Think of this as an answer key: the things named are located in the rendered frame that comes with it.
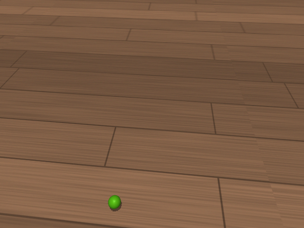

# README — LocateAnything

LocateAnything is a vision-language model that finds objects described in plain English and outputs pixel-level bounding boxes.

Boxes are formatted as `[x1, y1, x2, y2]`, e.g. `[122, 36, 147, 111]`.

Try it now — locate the ball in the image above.
[108, 195, 121, 209]

